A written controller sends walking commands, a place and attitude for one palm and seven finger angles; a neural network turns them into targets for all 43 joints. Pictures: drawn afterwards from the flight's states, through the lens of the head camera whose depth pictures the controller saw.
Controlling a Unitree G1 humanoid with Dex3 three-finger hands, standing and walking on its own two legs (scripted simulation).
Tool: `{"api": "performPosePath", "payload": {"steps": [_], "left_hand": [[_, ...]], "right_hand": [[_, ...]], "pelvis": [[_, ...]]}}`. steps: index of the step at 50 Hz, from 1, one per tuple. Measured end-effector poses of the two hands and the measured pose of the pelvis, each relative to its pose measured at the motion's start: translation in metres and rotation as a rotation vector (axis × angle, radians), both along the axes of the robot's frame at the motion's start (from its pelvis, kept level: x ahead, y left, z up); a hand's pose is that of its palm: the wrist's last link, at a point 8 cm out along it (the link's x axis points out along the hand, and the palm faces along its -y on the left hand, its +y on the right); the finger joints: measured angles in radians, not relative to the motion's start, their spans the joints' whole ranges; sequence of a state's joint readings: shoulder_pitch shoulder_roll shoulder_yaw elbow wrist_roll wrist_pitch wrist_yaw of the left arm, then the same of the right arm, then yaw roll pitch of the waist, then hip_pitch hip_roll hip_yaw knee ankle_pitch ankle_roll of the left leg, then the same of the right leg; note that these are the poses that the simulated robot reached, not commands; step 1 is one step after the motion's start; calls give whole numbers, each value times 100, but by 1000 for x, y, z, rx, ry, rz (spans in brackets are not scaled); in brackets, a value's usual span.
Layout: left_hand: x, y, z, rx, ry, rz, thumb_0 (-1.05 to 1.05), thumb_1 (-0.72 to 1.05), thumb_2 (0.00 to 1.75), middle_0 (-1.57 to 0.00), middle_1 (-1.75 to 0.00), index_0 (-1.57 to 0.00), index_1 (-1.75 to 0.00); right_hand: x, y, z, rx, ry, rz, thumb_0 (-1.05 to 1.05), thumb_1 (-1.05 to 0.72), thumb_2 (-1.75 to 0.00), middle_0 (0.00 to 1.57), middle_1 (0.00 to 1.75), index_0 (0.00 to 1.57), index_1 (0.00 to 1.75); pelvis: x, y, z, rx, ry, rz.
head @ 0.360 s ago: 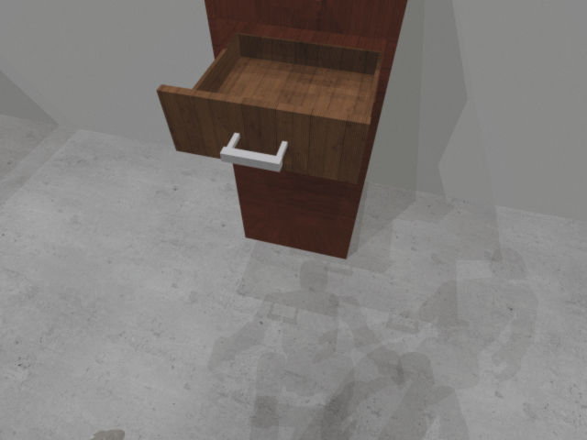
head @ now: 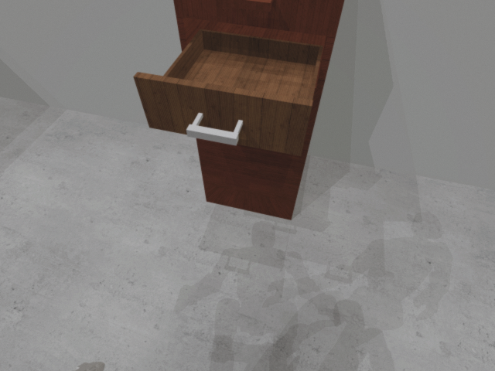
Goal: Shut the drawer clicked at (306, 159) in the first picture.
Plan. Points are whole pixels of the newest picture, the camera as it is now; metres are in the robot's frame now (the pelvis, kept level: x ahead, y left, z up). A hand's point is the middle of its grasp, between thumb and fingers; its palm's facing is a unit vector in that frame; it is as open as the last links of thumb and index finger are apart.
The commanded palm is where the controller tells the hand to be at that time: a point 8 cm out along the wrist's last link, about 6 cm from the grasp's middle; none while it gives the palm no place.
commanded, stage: look at it before walking up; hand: left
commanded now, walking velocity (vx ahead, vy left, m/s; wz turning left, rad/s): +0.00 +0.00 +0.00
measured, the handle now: (215, 128) +0.58 +0.10 +0.03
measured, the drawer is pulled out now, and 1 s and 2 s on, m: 0.30 0.30 0.30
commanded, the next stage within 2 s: turn to face it in 0.48 s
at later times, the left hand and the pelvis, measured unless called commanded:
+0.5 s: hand out of the picture +0.09 +0.25 -0.16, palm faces -0.04 -0.94 -0.34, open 7.4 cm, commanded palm none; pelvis +0.00 +0.00 +0.00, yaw +0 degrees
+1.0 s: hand out of the picture +0.07 +0.20 -0.18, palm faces -0.10 -0.96 -0.25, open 7.4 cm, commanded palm none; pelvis -0.01 +0.00 -0.01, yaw -5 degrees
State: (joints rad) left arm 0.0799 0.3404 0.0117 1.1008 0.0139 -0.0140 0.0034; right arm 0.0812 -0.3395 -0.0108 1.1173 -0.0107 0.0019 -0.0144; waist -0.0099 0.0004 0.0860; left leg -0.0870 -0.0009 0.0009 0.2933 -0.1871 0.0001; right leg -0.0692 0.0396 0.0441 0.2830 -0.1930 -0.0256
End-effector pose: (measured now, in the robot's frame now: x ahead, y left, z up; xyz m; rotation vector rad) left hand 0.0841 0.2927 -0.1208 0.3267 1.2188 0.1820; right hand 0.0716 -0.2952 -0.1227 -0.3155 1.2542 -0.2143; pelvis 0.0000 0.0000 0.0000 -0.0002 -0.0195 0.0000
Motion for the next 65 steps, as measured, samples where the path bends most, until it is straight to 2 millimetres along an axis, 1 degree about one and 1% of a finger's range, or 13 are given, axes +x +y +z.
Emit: {"api": "performPosePath", "payload": {"steps": [19,34,38,41,44,49,52,55,59,61,63,65], "left_hand": [[-4,3,-2,-3,13,4,0,90,90,-21,-30,-20,-30],[-2,5,-3,-4,10,4,0,90,90,-21,-30,-20,-30],[-2,2,-6,-5,22,1,0,90,90,-21,-30,-20,-30],[-5,-6,-11,-19,41,-5,0,90,90,-20,-30,-20,-30],[-9,-18,-18,-43,60,-16,0,90,90,-20,-30,-20,-30],[-17,-39,-26,-83,81,-33,0,90,90,-20,-30,-20,-30],[-21,-50,-30,-97,89,-42,0,90,90,-20,-30,-20,-30],[-25,-58,-32,-109,92,-47,0,90,90,-21,-30,-20,-30],[-30,-57,-34,-122,96,-41,0,90,90,-21,-30,-20,-30],[-31,-53,-37,-127,105,-46,0,90,90,-21,-30,-20,-30],[-30,-47,-43,-133,109,-51,0,90,90,-21,-30,-20,-30],[-28,-42,-43,-131,114,-61,0,90,90,-21,-30,-20,-30]], "right_hand": [[-2,3,0,-1,13,2,1,-91,-90,20,30,21,30],[3,5,1,-5,0,2,1,-91,-90,20,30,21,30],[1,8,-1,-3,-12,-16,1,-91,-90,20,30,21,30],[-7,15,-6,13,-12,-40,1,-91,-90,20,30,20,30],[-19,25,-13,40,-1,-67,1,-91,-90,20,30,20,30],[-46,39,-26,89,39,-116,1,-91,-90,20,30,20,30],[-63,43,-32,110,66,-148,1,-91,-90,20,30,21,30],[-78,45,-35,114,90,-180,1,-91,-90,20,30,21,30],[-91,48,-29,93,110,-212,1,-91,-90,20,30,21,30],[-95,51,-24,78,91,-230,1,-91,-90,20,30,20,30],[-100,54,-24,57,68,-234,1,-91,-90,20,30,20,30],[-106,57,-21,54,66,-231,1,-91,-90,20,30,20,30]], "pelvis": [[0,2,0,0,2,4],[1,4,0,-1,4,-4],[-1,5,-2,-1,7,-24],[-2,5,-4,0,8,-42],[-4,4,-7,3,8,-59],[-9,1,-12,9,9,-81],[-12,-2,-14,7,10,-90],[-15,-2,-16,-6,12,-89],[-21,4,-13,-11,12,-106],[-23,9,-13,-7,14,-125],[-25,14,-17,-16,17,-139],[-28,16,-15,-10,9,-160]]}}
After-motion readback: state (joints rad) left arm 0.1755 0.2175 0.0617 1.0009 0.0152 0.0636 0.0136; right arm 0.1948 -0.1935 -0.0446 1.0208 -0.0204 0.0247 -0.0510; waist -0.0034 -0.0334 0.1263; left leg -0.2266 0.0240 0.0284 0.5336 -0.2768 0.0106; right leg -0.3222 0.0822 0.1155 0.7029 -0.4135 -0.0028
